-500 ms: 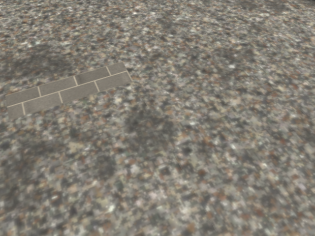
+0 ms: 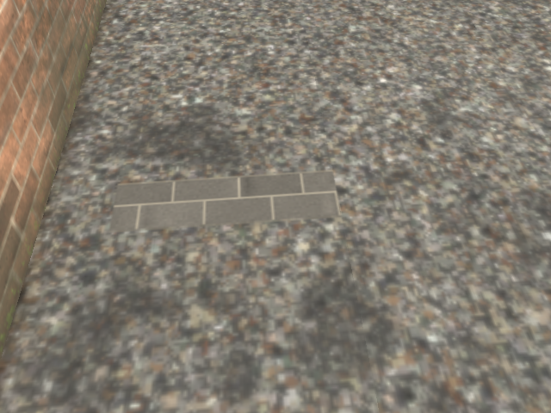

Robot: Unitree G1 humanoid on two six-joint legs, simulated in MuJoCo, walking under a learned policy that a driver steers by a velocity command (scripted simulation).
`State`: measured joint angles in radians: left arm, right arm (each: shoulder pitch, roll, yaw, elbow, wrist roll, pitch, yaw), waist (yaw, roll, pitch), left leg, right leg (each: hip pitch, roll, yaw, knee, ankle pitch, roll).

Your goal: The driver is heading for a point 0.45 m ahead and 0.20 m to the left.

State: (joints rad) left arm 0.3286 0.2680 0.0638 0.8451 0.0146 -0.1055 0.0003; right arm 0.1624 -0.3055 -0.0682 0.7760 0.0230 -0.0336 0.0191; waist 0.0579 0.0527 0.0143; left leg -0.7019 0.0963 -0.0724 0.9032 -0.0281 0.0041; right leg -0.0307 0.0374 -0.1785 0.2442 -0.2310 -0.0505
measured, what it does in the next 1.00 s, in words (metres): walks ahead, turning left: left foot, then right foot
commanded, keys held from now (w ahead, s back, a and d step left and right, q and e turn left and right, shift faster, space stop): w+q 0.44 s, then no key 0.56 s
